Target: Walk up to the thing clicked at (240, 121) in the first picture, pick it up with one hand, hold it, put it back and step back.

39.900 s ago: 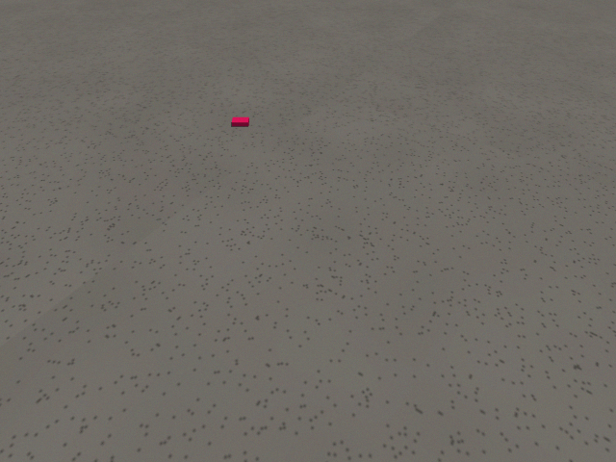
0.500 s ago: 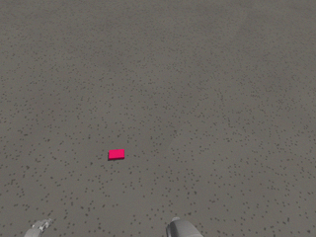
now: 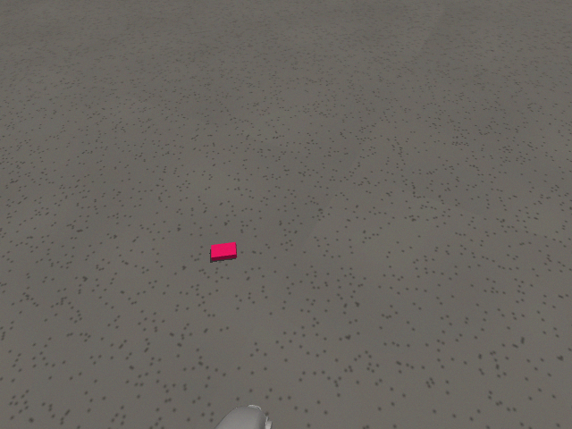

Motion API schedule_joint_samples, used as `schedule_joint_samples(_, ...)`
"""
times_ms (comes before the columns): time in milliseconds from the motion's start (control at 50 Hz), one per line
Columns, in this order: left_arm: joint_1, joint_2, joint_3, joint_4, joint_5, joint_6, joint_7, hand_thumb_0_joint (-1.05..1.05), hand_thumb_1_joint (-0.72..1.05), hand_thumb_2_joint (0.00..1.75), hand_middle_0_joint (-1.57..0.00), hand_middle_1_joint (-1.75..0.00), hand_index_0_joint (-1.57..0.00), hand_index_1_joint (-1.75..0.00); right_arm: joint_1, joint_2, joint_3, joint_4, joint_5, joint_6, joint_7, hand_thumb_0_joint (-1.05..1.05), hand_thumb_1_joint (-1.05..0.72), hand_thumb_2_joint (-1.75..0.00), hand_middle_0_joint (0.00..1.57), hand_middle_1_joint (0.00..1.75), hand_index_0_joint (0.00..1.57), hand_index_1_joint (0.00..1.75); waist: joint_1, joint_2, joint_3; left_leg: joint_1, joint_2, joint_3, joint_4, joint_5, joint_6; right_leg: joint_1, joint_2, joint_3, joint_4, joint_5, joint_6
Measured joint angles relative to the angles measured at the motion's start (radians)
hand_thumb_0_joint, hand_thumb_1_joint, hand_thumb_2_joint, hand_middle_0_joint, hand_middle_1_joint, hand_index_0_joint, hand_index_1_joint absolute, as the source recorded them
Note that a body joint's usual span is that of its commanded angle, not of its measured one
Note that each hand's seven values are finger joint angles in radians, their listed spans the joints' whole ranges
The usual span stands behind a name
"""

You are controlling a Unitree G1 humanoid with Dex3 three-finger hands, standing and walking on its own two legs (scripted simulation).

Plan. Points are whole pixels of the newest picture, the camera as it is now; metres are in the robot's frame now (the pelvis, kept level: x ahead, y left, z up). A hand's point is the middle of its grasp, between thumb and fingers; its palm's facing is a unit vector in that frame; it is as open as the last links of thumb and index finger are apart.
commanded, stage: step back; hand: left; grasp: from above
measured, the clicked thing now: (224, 251) +0.86 +0.31 -0.75
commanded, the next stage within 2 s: stand in 1.58 s
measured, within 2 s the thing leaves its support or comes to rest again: neither
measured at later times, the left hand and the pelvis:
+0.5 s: hand out of the picture -0.11 +0.24 -0.15, palm faces -0.01 -0.92 -0.39, open 7.4 cm; pelvis -0.18 -0.03 -0.01, yaw +0 degrees
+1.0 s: hand out of the picture -0.15 +0.24 -0.14, palm faces +0.06 -0.92 -0.40, open 7.4 cm; pelvis -0.20 -0.04 +0.00, yaw +3 degrees
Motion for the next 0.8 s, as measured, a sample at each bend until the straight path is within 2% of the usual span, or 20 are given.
schedule_joint_samples(80,-0.052,0.017,-0.001,-0.047,-0.002,-0.009,0.015,0.01,0.90,0.90,-0.21,-0.30,-0.21,-0.31,0.038,0.013,0.007,0.019,-0.009,0.000,0.002,0.00,-0.90,-0.90,0.21,0.30,0.21,0.30,-0.016,-0.011,0.016,0.146,0.047,0.052,-0.218,-0.038,0.002,-0.049,-0.018,-0.044,0.017,0.030,0.005)
schedule_joint_samples(120,-0.083,0.030,-0.004,-0.068,-0.011,-0.007,0.016,0.01,0.90,0.90,-0.21,-0.30,-0.21,-0.31,0.046,0.022,0.008,0.027,-0.014,-0.007,0.006,0.01,-0.90,-0.90,0.21,0.30,0.21,0.30,-0.025,-0.021,0.027,0.231,0.068,0.082,-0.408,0.046,0.013,-0.088,-0.030,-0.062,0.057,0.032,0.011)
schedule_joint_samples(140,-0.103,0.041,-0.004,-0.071,-0.015,-0.004,0.017,0.01,0.90,0.90,-0.21,-0.30,-0.21,-0.30,0.037,0.037,0.006,0.037,-0.017,-0.010,0.006,0.01,-0.90,-0.90,0.21,0.30,0.21,0.30,-0.022,-0.052,0.045,0.244,0.051,0.096,-0.444,0.085,0.023,-0.105,-0.051,-0.052,0.082,0.032,0.015)
schedule_joint_samples(160,-0.118,0.047,-0.003,-0.070,-0.020,0.001,0.018,0.01,0.90,0.90,-0.21,-0.30,-0.20,-0.30,0.029,0.050,0.009,0.043,-0.021,-0.009,0.009,0.01,-0.90,-0.90,0.21,0.30,0.21,0.30,-0.015,-0.076,0.060,0.241,0.040,0.109,-0.443,0.098,0.031,-0.119,-0.051,-0.026,0.105,0.013,0.009)
schedule_joint_samples(200,-0.130,0.042,-0.003,-0.056,-0.025,0.014,0.022,0.01,0.90,0.90,-0.21,-0.30,-0.20,-0.30,0.022,0.056,0.017,0.040,-0.025,-0.010,0.021,0.01,-0.90,-0.89,0.21,0.30,0.21,0.30,-0.027,-0.064,0.061,0.212,0.058,0.097,-0.427,0.112,0.040,-0.155,0.017,0.024,0.242,-0.156,0.002)
schedule_joint_samples(220,-0.132,0.041,-0.003,-0.049,-0.028,0.019,0.022,0.01,0.90,0.90,-0.20,-0.29,-0.20,-0.30,0.018,0.060,0.021,0.040,-0.027,-0.012,0.021,0.01,-0.90,-0.89,0.21,0.30,0.21,0.30,-0.033,-0.058,0.058,0.205,0.070,0.090,-0.435,0.128,0.040,-0.172,0.057,0.053,0.334,-0.200,-0.003)
schedule_joint_samples(260,-0.128,0.044,-0.003,-0.038,-0.037,0.022,0.022,0.01,0.90,0.90,-0.20,-0.29,-0.20,-0.30,0.009,0.067,0.029,0.036,-0.030,-0.015,0.016,0.01,-0.90,-0.89,0.21,0.30,0.21,0.30,-0.033,-0.057,0.045,0.192,0.089,0.089,-0.465,0.165,0.037,-0.190,0.111,0.093,0.484,-0.222,-0.010)
schedule_joint_samples(300,-0.117,0.043,0.000,-0.032,-0.039,0.017,0.018,0.01,0.90,0.90,-0.20,-0.29,-0.20,-0.30,-0.006,0.065,0.031,0.026,-0.031,-0.016,0.012,0.01,-0.90,-0.89,0.21,0.30,0.21,0.30,-0.027,-0.051,0.034,0.174,0.108,0.092,-0.484,0.196,0.036,-0.174,0.129,0.099,0.548,-0.224,-0.004)
schedule_joint_samples(360,-0.093,0.043,0.002,-0.020,-0.032,0.008,0.010,0.01,0.90,0.90,-0.20,-0.29,-0.20,-0.30,-0.038,0.057,0.025,0.003,-0.034,-0.021,0.011,0.01,-0.90,-0.89,0.21,0.30,0.21,0.30,-0.017,-0.045,0.027,0.141,0.131,0.105,-0.496,0.233,0.033,-0.095,0.108,0.087,0.455,-0.227,0.012)
schedule_joint_samples(440,-0.051,0.045,-0.001,0.024,-0.025,-0.017,-0.004,0.01,0.90,0.90,-0.20,-0.29,-0.20,-0.30,-0.075,0.037,0.020,-0.023,-0.036,-0.023,0.018,0.00,-0.90,-0.89,0.21,0.30,0.21,0.30,-0.003,-0.032,0.007,0.083,0.163,0.132,-0.466,0.255,0.016,0.068,0.054,0.039,0.093,-0.189,-0.003)
schedule_joint_samples(460,-0.043,0.040,0.000,0.043,-0.020,-0.026,-0.004,0.01,0.90,0.90,-0.20,-0.29,-0.20,-0.30,-0.083,0.028,0.018,-0.024,-0.036,-0.019,0.020,0.00,-0.90,-0.89,0.21,0.30,0.21,0.30,-0.001,-0.016,0.004,0.065,0.178,0.129,-0.443,0.254,0.012,0.099,0.060,0.029,0.012,-0.133,-0.008)
schedule_joint_samples(480,-0.039,0.025,0.002,0.064,-0.013,-0.033,-0.004,0.01,0.90,0.90,-0.20,-0.29,-0.20,-0.30,-0.090,0.017,0.013,-0.018,-0.034,-0.014,0.019,0.00,-0.90,-0.89,0.21,0.30,0.21,0.30,-0.009,0.019,0.011,0.050,0.191,0.100,-0.411,0.219,0.018,0.107,0.082,0.011,0.000,-0.103,-0.008)
schedule_joint_samples(520,-0.008,0.015,-0.004,0.084,-0.004,-0.034,-0.010,0.01,0.90,0.90,-0.20,-0.29,-0.20,-0.30,-0.075,0.017,0.004,0.004,-0.029,-0.001,0.013,0.00,-0.90,-0.89,0.21,0.30,0.21,0.30,-0.001,0.021,-0.015,0.025,0.141,0.042,-0.341,0.073,0.015,0.082,0.078,0.012,0.021,-0.096,-0.019)
schedule_joint_samples(540,0.007,0.012,-0.006,0.091,-0.002,-0.035,-0.011,0.01,0.90,0.90,-0.21,-0.29,-0.20,-0.30,-0.064,0.017,0.003,0.017,-0.025,0.002,0.014,0.00,-0.90,-0.89,0.21,0.30,0.21,0.30,0.009,0.012,-0.028,0.016,0.109,0.020,-0.287,0.045,0.012,0.074,0.067,0.020,0.023,-0.093,-0.025)
schedule_joint_samples(600,0.030,0.001,-0.007,0.109,0.001,-0.043,-0.008,0.01,0.90,0.90,-0.21,-0.30,-0.21,-0.30,-0.020,0.004,0.000,0.050,-0.016,-0.006,0.019,0.00,-0.90,-0.90,0.21,0.30,0.21,0.30,0.014,0.012,-0.047,0.014,0.054,-0.015,-0.170,0.055,0.007,0.074,0.042,0.014,-0.008,-0.062,-0.020)
schedule_joint_samples(660,0.041,0.004,-0.001,0.110,0.003,-0.059,-0.009,0.01,0.90,0.90,-0.21,-0.30,-0.21,-0.31,0.030,-0.003,-0.001,0.087,-0.020,-0.014,0.027,0.00,-0.90,-0.90,0.21,0.30,0.21,0.30,0.015,0.020,-0.062,0.072,0.061,0.000,-0.203,0.050,-0.003,0.076,0.028,-0.010,-0.029,-0.046,-0.015)
schedule_joint_samples(720,0.039,0.021,0.003,0.103,0.003,-0.067,-0.012,0.01,0.90,0.90,-0.21,-0.30,-0.21,-0.31,0.064,0.007,0.000,0.126,-0.027,-0.018,0.039,0.01,-0.90,-0.90,0.21,0.30,0.21,0.30,0.014,0.012,-0.070,0.166,0.086,0.042,-0.364,0.003,-0.004,0.073,0.010,-0.038,-0.024,-0.049,-0.011)
schedule_joint_samples(740,0.035,0.028,0.003,0.101,0.001,-0.066,-0.013,0.01,0.90,0.90,-0.21,-0.30,-0.21,-0.31,0.071,0.011,0.000,0.135,-0.028,-0.023,0.042,0.01,-0.90,-0.90,0.21,0.30,0.21,0.30,0.013,0.007,-0.070,0.204,0.091,0.058,-0.440,0.014,0.000,0.069,0.002,-0.046,-0.015,-0.054,-0.006)
schedule_joint_samples(780,0.025,0.045,0.000,0.101,-0.003,-0.059,-0.012,0.01,0.90,0.90,-0.21,-0.30,-0.21,-0.30,0.063,0.032,-0.004,0.152,-0.030,-0.036,0.042,0.01,-0.90,-0.90,0.21,0.30,0.21,0.30,0.016,-0.031,-0.047,0.249,0.066,0.082,-0.534,0.164,0.008,0.063,-0.031,-0.034,0.019,-0.068,0.003)
schedule_joint_samples(800,0.024,0.049,-0.002,0.106,-0.009,-0.055,-0.011,0.01,0.90,0.90,-0.21,-0.30,-0.20,-0.30,0.060,0.041,-0.004,0.152,-0.031,-0.043,0.042,0.01,-0.90,-0.90,0.21,0.30,0.21,0.30,0.017,-0.044,-0.044,0.253,0.058,0.091,-0.541,0.185,0.011,0.054,-0.032,-0.017,0.039,-0.092,-0.003)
